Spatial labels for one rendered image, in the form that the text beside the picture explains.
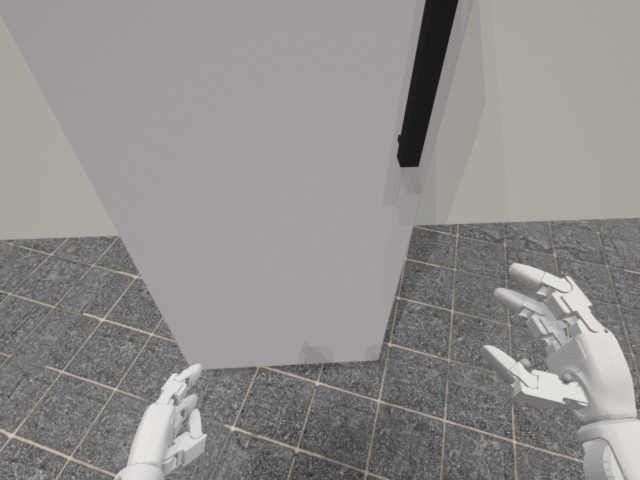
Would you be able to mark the fridge door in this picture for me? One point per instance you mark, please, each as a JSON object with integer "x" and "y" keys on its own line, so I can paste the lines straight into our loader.
{"x": 246, "y": 153}

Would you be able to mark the robot left hand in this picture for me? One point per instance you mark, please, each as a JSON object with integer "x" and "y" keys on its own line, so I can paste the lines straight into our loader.
{"x": 162, "y": 421}

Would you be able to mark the robot right forearm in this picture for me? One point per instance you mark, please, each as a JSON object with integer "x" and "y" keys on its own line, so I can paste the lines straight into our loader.
{"x": 612, "y": 449}

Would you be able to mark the robot right hand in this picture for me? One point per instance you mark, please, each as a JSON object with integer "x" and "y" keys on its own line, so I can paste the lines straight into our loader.
{"x": 602, "y": 387}

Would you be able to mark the handle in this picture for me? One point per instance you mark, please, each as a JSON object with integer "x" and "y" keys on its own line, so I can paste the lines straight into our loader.
{"x": 437, "y": 21}

